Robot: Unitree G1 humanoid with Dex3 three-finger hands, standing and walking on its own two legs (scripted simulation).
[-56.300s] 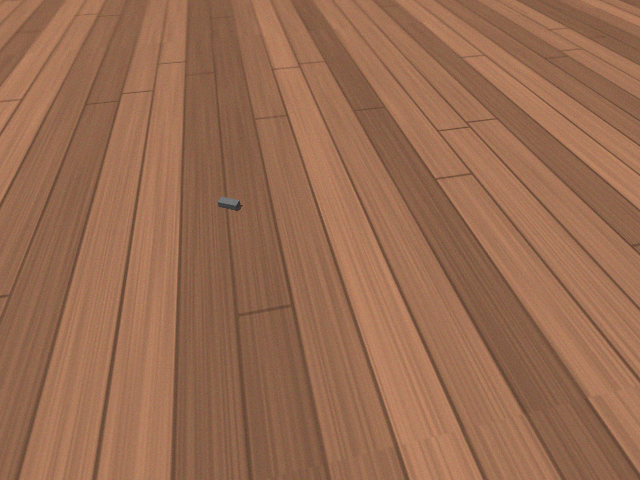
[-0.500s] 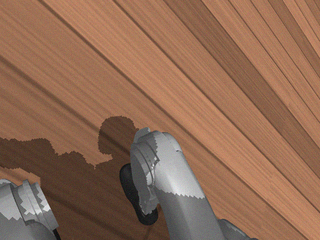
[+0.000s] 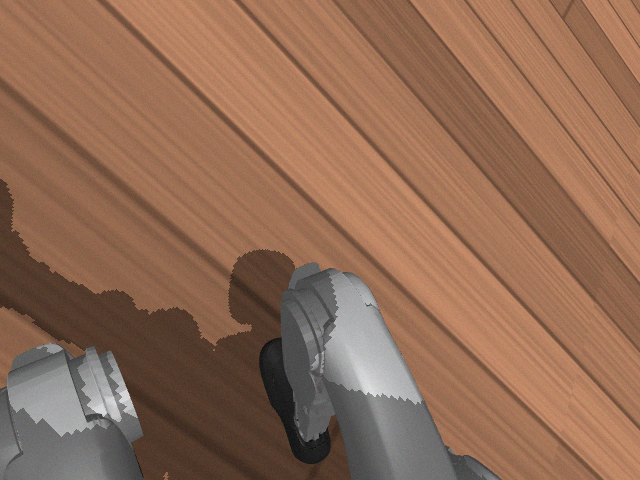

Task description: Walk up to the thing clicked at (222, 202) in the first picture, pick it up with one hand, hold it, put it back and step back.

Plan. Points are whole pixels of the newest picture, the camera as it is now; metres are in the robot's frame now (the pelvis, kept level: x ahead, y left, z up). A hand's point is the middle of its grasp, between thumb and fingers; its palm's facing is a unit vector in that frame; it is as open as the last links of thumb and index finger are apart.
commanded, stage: withdraw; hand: left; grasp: from above
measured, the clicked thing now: out of the picture +0.45 +0.32 -0.30
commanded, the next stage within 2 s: home in 0.64 s
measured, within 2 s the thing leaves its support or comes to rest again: neither
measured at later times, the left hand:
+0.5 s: hand out of the picture +0.42 +0.31 -0.14, palm faces -0.50 -0.13 -0.85, open 12.4 cm
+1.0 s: hand out of the picture +0.44 +0.34 -0.08, palm faces -0.34 -0.23 -0.91, open 11.1 cm
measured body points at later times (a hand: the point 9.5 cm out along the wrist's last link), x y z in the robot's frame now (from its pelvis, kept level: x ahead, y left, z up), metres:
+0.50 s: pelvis -0.02 -0.02 +0.03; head +0.20 +0.08 +0.40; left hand +0.44 +0.31 -0.09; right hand +0.09 -0.29 -0.06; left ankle +0.06 +0.13 -0.28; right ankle +0.12 -0.13 -0.28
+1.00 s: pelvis +0.00 -0.01 +0.05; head +0.22 +0.07 +0.43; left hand +0.45 +0.35 -0.03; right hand +0.08 -0.26 -0.07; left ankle +0.06 +0.13 -0.28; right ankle +0.12 -0.13 -0.28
